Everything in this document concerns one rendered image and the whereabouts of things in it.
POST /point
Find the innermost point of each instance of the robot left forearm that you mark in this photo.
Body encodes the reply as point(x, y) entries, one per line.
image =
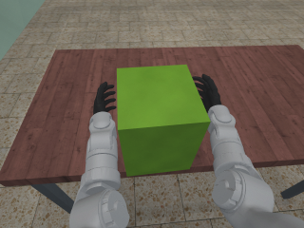
point(101, 159)

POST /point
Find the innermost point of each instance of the robot left hand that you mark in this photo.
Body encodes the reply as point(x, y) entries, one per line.
point(100, 102)

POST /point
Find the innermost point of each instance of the left robot upper arm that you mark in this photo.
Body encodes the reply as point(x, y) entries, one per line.
point(105, 209)

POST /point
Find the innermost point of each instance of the robot right hand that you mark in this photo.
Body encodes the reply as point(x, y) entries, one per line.
point(210, 95)

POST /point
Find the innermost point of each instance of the right robot upper arm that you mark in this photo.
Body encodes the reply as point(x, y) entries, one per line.
point(248, 202)

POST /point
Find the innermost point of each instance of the table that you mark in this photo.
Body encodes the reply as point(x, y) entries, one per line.
point(262, 87)

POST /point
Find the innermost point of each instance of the robot right forearm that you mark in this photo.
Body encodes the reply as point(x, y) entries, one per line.
point(226, 145)

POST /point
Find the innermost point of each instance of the carton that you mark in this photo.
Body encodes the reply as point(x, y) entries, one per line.
point(161, 118)

